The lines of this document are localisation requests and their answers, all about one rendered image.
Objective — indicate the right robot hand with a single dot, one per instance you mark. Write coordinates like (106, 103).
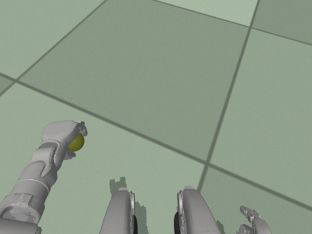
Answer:
(259, 226)

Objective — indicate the left robot arm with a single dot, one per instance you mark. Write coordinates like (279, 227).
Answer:
(22, 209)

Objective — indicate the left robot hand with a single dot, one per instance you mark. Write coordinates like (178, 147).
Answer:
(64, 131)

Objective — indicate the ball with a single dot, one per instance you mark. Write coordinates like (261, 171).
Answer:
(77, 144)

